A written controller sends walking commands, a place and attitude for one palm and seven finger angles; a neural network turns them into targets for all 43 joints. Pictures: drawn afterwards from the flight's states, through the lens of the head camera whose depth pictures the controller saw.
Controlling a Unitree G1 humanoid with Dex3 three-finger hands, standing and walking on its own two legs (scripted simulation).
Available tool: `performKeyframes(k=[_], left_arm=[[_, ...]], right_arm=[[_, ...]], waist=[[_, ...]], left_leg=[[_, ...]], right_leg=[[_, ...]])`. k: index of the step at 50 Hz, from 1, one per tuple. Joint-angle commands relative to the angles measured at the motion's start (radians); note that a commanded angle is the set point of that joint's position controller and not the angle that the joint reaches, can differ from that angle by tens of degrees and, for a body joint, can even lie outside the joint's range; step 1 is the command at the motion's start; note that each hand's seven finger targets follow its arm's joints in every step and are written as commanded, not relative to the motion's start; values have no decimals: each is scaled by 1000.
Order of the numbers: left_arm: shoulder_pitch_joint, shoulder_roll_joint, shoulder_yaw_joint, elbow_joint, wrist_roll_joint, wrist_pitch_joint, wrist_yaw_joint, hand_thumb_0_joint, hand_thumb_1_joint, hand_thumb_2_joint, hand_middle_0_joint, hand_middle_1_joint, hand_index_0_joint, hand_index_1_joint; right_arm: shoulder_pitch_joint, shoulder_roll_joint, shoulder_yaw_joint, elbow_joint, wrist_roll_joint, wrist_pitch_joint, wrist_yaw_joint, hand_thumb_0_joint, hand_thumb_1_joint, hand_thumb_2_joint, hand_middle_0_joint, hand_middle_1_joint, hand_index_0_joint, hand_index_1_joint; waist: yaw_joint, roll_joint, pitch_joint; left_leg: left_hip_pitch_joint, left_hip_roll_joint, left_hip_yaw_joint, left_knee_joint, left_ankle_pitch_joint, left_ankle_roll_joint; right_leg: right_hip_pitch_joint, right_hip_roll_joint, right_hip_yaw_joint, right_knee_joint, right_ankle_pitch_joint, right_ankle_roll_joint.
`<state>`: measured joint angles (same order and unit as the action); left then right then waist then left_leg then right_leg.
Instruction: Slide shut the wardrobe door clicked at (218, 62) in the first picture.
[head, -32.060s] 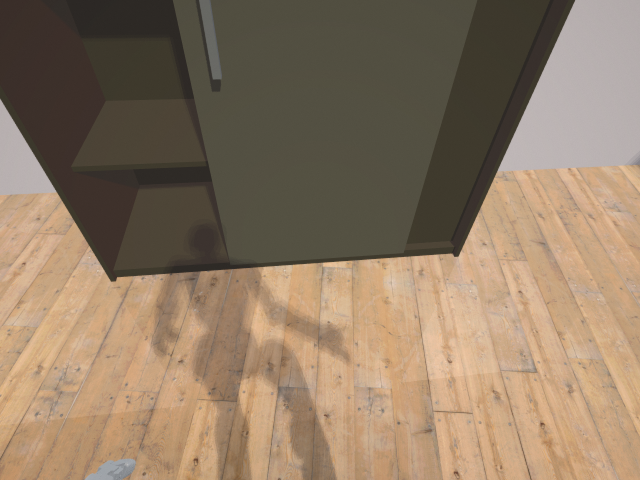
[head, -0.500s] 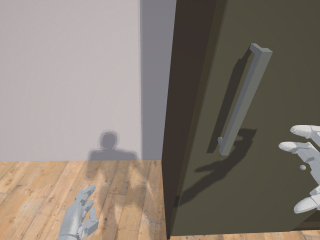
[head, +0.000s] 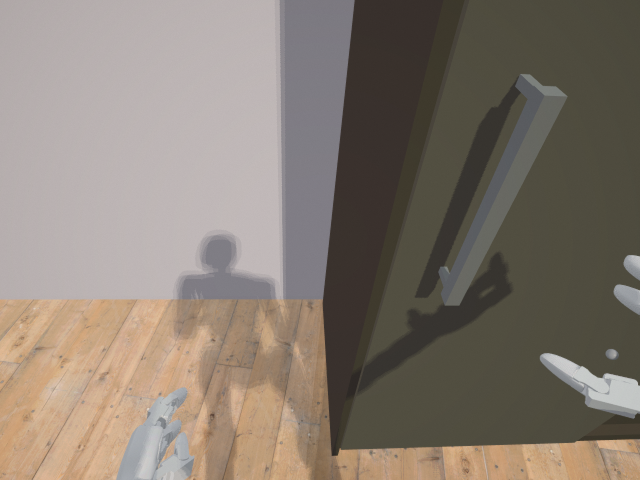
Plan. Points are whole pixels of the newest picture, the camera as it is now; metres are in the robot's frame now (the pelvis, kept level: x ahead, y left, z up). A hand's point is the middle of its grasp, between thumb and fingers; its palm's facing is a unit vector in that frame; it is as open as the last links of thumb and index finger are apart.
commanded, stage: draw the hand back to the body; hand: right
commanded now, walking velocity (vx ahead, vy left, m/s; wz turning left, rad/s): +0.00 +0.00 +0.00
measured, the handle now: (482, 208) +0.36 -0.19 +0.20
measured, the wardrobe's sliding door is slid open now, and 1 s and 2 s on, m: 0.00 0.00 0.00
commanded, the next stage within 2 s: step back with the hand held close in 0.72 s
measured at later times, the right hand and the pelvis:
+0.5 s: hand (603, 347) +0.20 -0.27 +0.16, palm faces +0.47 +0.80 -0.36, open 7.7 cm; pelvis +0.01 +0.00 +0.00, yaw +1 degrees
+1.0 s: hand (612, 332) +0.21 -0.28 +0.17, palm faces +0.45 +0.79 -0.41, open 7.4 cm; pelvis -0.01 -0.01 +0.01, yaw +3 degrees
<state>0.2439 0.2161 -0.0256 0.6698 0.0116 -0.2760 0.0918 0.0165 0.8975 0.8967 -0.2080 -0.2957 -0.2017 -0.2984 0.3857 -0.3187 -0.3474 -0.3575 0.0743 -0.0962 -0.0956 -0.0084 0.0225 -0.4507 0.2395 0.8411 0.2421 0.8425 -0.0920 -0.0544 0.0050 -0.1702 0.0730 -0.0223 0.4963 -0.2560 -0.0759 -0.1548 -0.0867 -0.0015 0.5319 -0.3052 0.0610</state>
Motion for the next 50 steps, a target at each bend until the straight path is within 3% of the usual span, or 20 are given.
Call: performKeyframes(k=[1, 8, 10, 12, 15, 17, 19, 22, 29, 33, 37, 41, 42, 43, 44, 46, 50], left_arm=[[-145, 113, 59, -165, 7, -57, 16, 0, 900, 900, -200, -300, -200, -300], [-146, 102, 62, -165, 7, -34, 14, 0, 900, 900, -200, -300, -200, -300], [-145, 103, 64, -168, 8, -28, 9, 0, 900, 900, -200, -300, -200, -300], [-142, 103, 64, -168, 8, -21, 9, 0, 900, 900, -200, -300, -200, -300], [-139, 107, 67, -171, 11, -19, 9, 0, 900, 900, -200, -300, -200, -300], [-137, 107, 68, -169, 12, -17, 10, 0, 900, 900, -200, -300, -200, -300], [-137, 104, 67, -172, 14, -17, 10, 0, 900, 900, -200, -300, -200, -300], [-138, 105, 67, -169, 13, -10, 14, 0, 900, 900, -200, -300, -200, -300], [-143, 102, 65, -166, 17, -8, 12, 0, 900, 900, -200, -300, -200, -300], [-145, 102, 65, -165, 16, -4, 14, 0, 900, 900, -200, -300, -200, -300], [-144, 102, 64, -163, 18, -2, 12, 0, 900, 900, -200, -300, -200, -300], [-149, 103, 66, -165, 17, 0, 12, 0, 900, 900, -200, -300, -200, -300], [-151, 106, 65, -162, 16, -1, 16, 0, 900, 900, -200, -300, -200, -300], [-165, 127, 47, -198, 13, 26, 1, 0, 900, 900, -200, -300, -200, -300], [-171, 105, 43, -171, 13, 45, -3, 0, 900, 900, -200, -300, -200, -300], [-160, 114, 56, -181, 18, 69, -12, 0, 900, 900, -200, -300, -200, -300], [-143, 121, 78, -214, 13, 109, -16, 0, 900, 900, -200, -300, -200, -300]], right_arm=[[-135, -203, -94, -229, -21, -81, -22, 0, -320, -620, 220, 640, 220, 640], [-75, -205, -122, -186, -22, -83, -21, 0, -574, -743, 211, 491, 211, 491], [-80, -200, -118, -214, -24, -86, -18, 0, -646, -777, 209, 449, 209, 449], [-69, -191, -109, -196, -23, -82, -15, 0, -719, -813, 206, 406, 206, 406], [-77, -195, -110, -220, -24, -82, -15, 0, -827, -865, 202, 342, 202, 342], [-75, -204, -114, -232, -25, -80, -17, 0, -900, -900, 200, 300, 200, 300], [-73, -199, -112, -234, -25, -79, -18, 0, -900, -900, 200, 300, 200, 300], [-85, -201, -111, -219, -24, -71, -19, 0, -900, -900, 200, 300, 200, 300], [-90, -194, -105, -229, -28, -67, -21, 0, -900, -900, 200, 300, 200, 300], [-79, -187, -105, -198, -24, -62, -19, 0, -900, -900, 200, 300, 200, 300], [-89, -200, -114, -213, -27, -63, -19, 0, -900, -900, 200, 300, 200, 300], [-90, -193, -108, -213, -25, -63, -18, 0, -900, -900, 200, 300, 200, 300], [-174, -228, -127, -244, -27, -67, -24, 0, -900, -900, 200, 300, 200, 300], [-294, -327, -234, -311, -26, -130, -30, 0, -900, -900, 200, 300, 200, 300], [-189, -250, -177, -209, -28, -142, -22, 0, -900, -900, 200, 300, 200, 300], [-105, -211, -141, -184, -38, -144, -12, 0, -900, -900, 200, 300, 200, 300], [9, -207, -159, -188, -37, -166, -14, 0, -900, -900, 200, 300, 200, 300]], waist=[[9, 8, -74], [0, 17, -39], [1, -19, -53], [2, 12, -34], [6, -19, -49], [5, -1, -60], [6, -18, -58], [9, 21, -42], [6, -26, -51], [8, 25, -32], [4, -17, -46], [6, 5, -36], [9, -5, -41], [53, -7, 75], [60, 54, 69], [60, 76, 39], [56, 18, -124]], left_leg=[[38, -73, 84, -90, 130, 65], [64, -77, 84, -100, 171, 65], [73, -79, 84, -95, 195, 66], [72, -83, 86, -104, 194, 65], [74, -82, 85, -108, 205, 62], [85, -86, 84, -112, 218, 63], [83, -83, 87, -112, 225, 61], [78, -87, 86, -129, 202, 60], [86, -86, 88, -128, 210, 61], [84, -86, 88, -137, 201, 57], [96, -88, 86, -139, 203, 61], [86, -89, 88, -143, 183, 59], [93, -91, 85, -153, 169, 60], [-56, -54, -16, -231, 224, 62], [-82, -41, -22, -238, 206, 64], [-86, -36, -31, -227, 249, 66], [5, -46, 24, -119, 409, 44]], right_leg=[[-4, 69, -85, -113, 180, -74], [-5, 70, -96, -127, 217, -69], [6, 71, -98, -128, 241, -66], [-1, 68, -97, -133, 243, -64], [18, 70, -104, -135, 248, -66], [23, 71, -104, -132, 261, -65], [26, 72, -107, -134, 264, -65], [24, 72, -107, -136, 247, -66], [35, 74, -108, -141, 256, -63], [29, 72, -107, -146, 247, -66], [35, 76, -107, -148, 250, -62], [36, 72, -105, -153, 237, -63], [35, 76, -104, -154, 224, -62], [-42, 77, -138, -126, 113, -79], [-47, 85, -116, -109, 87, -82], [-33, 83, -112, -100, 118, -79], [7, 51, -124, -128, 293, -76]])
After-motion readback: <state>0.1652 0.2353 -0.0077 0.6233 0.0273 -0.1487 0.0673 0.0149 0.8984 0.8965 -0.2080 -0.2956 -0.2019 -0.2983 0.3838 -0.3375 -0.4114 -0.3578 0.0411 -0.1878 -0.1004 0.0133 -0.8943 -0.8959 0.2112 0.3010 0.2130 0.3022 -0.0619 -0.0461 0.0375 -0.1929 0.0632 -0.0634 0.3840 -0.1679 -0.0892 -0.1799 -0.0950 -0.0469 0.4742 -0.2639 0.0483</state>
